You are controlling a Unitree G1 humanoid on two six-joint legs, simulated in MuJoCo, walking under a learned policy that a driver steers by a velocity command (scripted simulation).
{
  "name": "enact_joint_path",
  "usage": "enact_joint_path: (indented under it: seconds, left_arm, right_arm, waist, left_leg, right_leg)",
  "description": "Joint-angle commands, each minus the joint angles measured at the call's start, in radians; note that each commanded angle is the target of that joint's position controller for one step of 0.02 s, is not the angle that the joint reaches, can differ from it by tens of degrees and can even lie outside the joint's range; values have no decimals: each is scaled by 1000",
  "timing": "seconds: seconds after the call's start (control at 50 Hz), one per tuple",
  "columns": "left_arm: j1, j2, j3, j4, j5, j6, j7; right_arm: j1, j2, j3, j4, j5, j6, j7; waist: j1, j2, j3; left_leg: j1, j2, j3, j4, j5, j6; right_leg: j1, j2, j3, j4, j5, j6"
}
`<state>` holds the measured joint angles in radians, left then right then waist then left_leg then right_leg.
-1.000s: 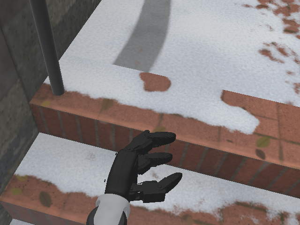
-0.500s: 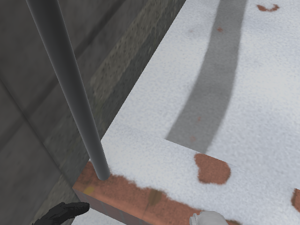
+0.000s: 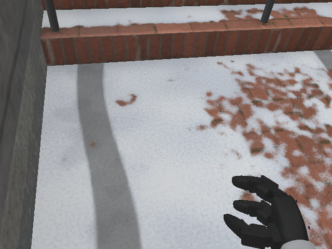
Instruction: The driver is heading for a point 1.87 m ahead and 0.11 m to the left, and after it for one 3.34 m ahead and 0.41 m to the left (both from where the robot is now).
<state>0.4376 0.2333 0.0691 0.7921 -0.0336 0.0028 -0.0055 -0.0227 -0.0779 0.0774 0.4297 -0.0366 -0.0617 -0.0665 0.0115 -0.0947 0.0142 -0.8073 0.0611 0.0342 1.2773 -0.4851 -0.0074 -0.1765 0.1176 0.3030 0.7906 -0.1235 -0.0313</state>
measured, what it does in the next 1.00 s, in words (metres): climbs: right foot, then left foot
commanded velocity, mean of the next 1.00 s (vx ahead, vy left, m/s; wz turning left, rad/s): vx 0.12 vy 0.00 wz -0.20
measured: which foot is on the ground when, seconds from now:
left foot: down 0.00-0.40, up 0.42-0.98, down 1.00-1.00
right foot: up 0.00-0.40, down 0.42-1.00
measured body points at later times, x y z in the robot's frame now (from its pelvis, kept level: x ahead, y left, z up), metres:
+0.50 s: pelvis +0.11 -0.05 +0.10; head +0.12 -0.11 +0.55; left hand +0.37 +0.15 +0.07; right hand +0.17 -0.36 -0.03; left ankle +0.07 +0.14 -0.50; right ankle +0.15 -0.17 -0.61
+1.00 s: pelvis +0.17 -0.03 +0.11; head +0.17 -0.02 +0.56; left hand +0.33 +0.24 +0.02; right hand +0.32 -0.30 +0.03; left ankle +0.18 +0.08 -0.61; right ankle +0.15 -0.17 -0.61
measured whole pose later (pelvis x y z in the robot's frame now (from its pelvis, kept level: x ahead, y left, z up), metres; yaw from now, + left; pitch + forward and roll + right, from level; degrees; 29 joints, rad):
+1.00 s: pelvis +0.17 -0.03 +0.11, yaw -1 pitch +2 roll -1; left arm 0.19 0.27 0.09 0.65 -0.01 0.00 0.00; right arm 0.19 -0.25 -0.07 0.65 -0.01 0.06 0.00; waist 0.02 -0.01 -0.03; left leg -0.37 0.06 0.07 0.68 -0.30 0.03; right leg -0.31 -0.17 -0.26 0.66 -0.34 0.04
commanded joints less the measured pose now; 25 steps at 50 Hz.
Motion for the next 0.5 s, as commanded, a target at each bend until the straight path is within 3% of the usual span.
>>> enact_joint_path:
  seconds: [0.02,0.04,0.06,0.08,0.1,0.12,0.14,0.16,0.18,0.2,0.22,0.24,0.26,0.28,0.3,0.34,0.36,0.38,0.4,0.42,0.44,0.46,0.48,0.5]
  left_arm:
    - [42,-1,32,-199,-3,-14,-35]
    - [-32,48,31,-216,-6,29,-39]
    - [-86,79,24,-225,2,62,-25]
    - [-100,108,32,-216,21,73,-17]
    - [-76,136,46,-209,33,74,-18]
    - [-66,131,54,-209,17,68,-9]
    - [-77,103,55,-212,6,61,5]
    - [-110,70,52,-235,1,48,21]
    - [-167,35,41,-272,-3,43,27]
    - [-213,24,40,-304,1,47,31]
    - [-223,34,48,-328,1,53,22]
    - [-221,20,34,-338,-2,59,14]
    - [-217,-31,6,-367,-8,57,3]
    - [-186,-17,6,-340,-12,61,-4]
    - [-207,27,19,-345,-9,59,-7]
    - [-176,70,38,-347,8,58,-29]
    - [-139,78,43,-335,8,59,-36]
    - [-80,110,64,-317,11,52,-36]
    - [-4,173,92,-302,22,39,-35]
    - [-32,298,111,-321,49,17,-23]
    - [-84,256,72,-373,62,-3,-33]
    - [-107,192,41,-390,65,-31,-48]
    - [-136,161,33,-380,52,-40,-44]
    - [-168,139,23,-385,33,-32,-30]
  right_arm:
    - [117,-256,-132,47,46,37,4]
    - [13,-141,-109,56,96,16,0]
    - [-9,-124,-118,113,104,6,-8]
    - [-19,-111,-121,154,86,9,-9]
    - [-17,-118,-121,156,47,12,-10]
    - [3,-134,-130,153,31,17,-18]
    - [36,-147,-134,153,30,21,-18]
    - [123,-135,-134,196,38,31,-19]
    - [218,-160,-147,223,36,38,-22]
    - [266,-182,-154,239,29,42,-33]
    - [271,-209,-161,240,26,47,-48]
    - [276,-250,-170,258,33,55,-57]
    - [287,-317,-189,265,39,61,-75]
    - [245,-341,-195,257,46,64,-71]
    - [184,-369,-193,230,54,56,-62]
    - [100,-366,-193,220,57,41,-47]
    - [87,-355,-191,223,66,46,-36]
    - [104,-338,-186,237,72,53,-26]
    - [165,-307,-176,263,69,61,-14]
    - [179,-209,-151,218,9,60,-19]
    - [224,-213,-152,183,3,65,-18]
    - [271,-234,-160,211,35,54,-7]
    - [203,-245,-157,194,47,47,-1]
    - [137,-228,-148,192,34,49,-3]
  waist:
    - [49,537,-183]
    - [67,403,6]
    - [73,312,82]
    - [96,275,64]
    - [95,282,53]
    - [90,273,33]
    - [73,248,12]
    - [54,265,18]
    - [22,294,25]
    - [-5,333,42]
    - [-10,337,36]
    - [5,353,58]
    - [23,442,58]
    - [26,375,32]
    - [20,366,-18]
    - [43,328,-56]
    - [60,277,-60]
    - [83,194,-78]
    - [111,53,-88]
    - [42,-261,-13]
    - [-36,-408,-136]
    - [-39,-331,-234]
    - [-17,-243,-218]
    - [-7,-133,-193]
  left_leg:
    - [419,378,-994,-975,-48,236]
    - [173,324,-824,-934,-377,248]
    - [89,309,-655,-851,-500,196]
    - [97,279,-484,-775,-425,119]
    - [132,267,-316,-753,-324,70]
    - [149,263,-188,-715,-220,60]
    - [204,274,-125,-683,-122,58]
    - [303,258,-62,-694,-48,63]
    - [392,286,-58,-712,42,72]
    - [447,309,-55,-745,105,73]
    - [464,329,-45,-762,130,68]
    - [479,318,-1,-805,136,86]
    - [472,313,12,-860,107,81]
    - [426,267,90,-857,77,74]
    - [466,294,73,-912,115,85]
    - [509,322,77,-868,243,96]
    - [515,304,104,-819,265,82]
    - [534,255,147,-707,360,62]
    - [515,174,188,-486,405,32]
    - [269,44,195,-174,-76,-17]
    - [172,-81,-1,107,-222,-11]
    - [169,-69,-118,278,-168,-3]
    - [94,-58,-127,331,-82,3]
    - [48,-22,-114,358,-3,-6]
  right_leg:
    - [-441,46,-29,1068,-172,65]
    - [-509,-35,-137,1167,-173,67]
    - [-546,-69,-177,1169,-194,51]
    - [-542,-95,-191,1085,-130,44]
    - [-528,-100,-205,1024,-39,64]
    - [-486,-97,-224,968,23,69]
    - [-486,-96,-244,931,66,72]
    - [-531,-98,-283,838,56,62]
    - [-595,-105,-284,802,-11,64]
    - [-660,-126,-267,767,-52,63]
    - [-649,-147,-254,729,-61,78]
    - [-664,-158,-309,572,-125,87]
    - [-598,-199,-288,382,-264,87]
    - [-450,-169,-377,263,-301,72]
    - [-368,-177,-407,223,-285,51]
    - [-282,-199,-380,138,-176,12]
    - [-213,-177,-390,26,-131,-15]
    - [-120,-127,-404,-113,-125,-52]
    - [-10,-88,-363,-248,-42,-88]
    - [32,-277,-74,-282,386,-140]
    - [5,-429,315,-386,323,-296]
    - [20,-482,334,-424,334,-332]
    - [-2,-465,314,-451,36,-294]
    - [-22,-431,223,-418,-96,-223]
Velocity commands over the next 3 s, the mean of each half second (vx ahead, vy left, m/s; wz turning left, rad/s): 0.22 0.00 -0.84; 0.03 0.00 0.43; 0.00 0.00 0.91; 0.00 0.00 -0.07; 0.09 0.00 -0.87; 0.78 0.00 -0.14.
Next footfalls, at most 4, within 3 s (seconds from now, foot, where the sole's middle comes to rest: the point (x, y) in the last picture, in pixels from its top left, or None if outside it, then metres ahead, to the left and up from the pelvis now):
0.42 right None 0.19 -0.18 -0.64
1.00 left None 0.22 0.09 -0.64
1.48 right None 0.37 -0.11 -0.64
1.80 left None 0.21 0.05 -0.64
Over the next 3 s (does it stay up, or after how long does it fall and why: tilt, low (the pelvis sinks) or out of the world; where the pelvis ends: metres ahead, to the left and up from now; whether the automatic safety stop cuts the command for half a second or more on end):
stays up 0.54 -0.23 0.11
